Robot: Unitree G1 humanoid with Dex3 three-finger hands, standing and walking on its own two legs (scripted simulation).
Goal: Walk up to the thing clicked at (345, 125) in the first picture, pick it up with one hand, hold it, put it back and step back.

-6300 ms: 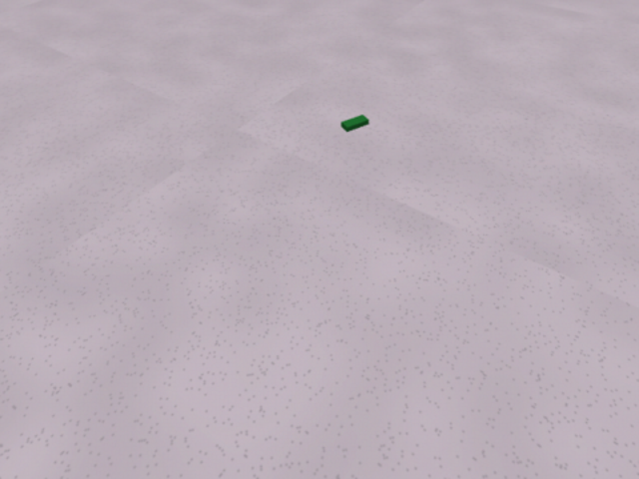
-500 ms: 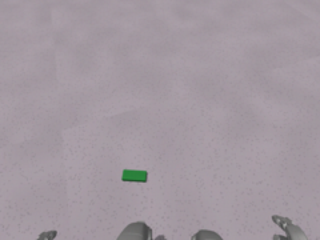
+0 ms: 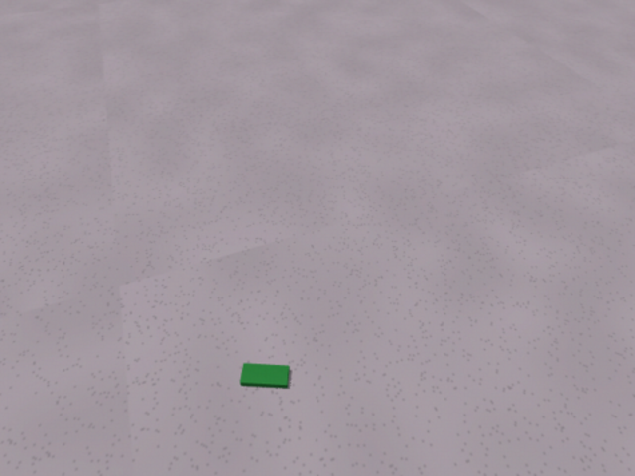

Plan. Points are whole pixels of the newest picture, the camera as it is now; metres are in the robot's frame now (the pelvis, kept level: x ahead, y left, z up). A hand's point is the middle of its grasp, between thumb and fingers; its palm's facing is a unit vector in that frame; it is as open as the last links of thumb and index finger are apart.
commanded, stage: walk up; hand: left
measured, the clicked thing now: (265, 375) +0.51 +0.19 -0.75
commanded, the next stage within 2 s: stand in 0.82 s
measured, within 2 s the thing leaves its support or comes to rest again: neither
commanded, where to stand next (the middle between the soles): +0.11 +0.02 m, yaw +0 degrees
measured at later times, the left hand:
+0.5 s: hand out of the picture +0.10 +0.24 -0.14, palm faces -0.05 -0.93 -0.37, open 7.4 cm
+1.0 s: hand out of the picture +0.14 +0.24 -0.14, palm faces -0.06 -0.94 -0.33, open 7.4 cm
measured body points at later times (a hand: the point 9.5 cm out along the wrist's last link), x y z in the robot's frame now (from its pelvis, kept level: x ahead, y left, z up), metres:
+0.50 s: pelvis +0.01 -0.02 +0.02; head +0.02 -0.02 +0.47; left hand +0.10 +0.29 -0.11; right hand +0.10 -0.33 -0.11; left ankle +0.03 +0.10 -0.73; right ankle +0.02 -0.17 -0.73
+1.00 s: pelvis +0.02 -0.01 +0.02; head +0.04 +0.00 +0.47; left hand +0.14 +0.28 -0.11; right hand +0.10 -0.31 -0.11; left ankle +0.03 +0.10 -0.73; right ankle +0.02 -0.17 -0.73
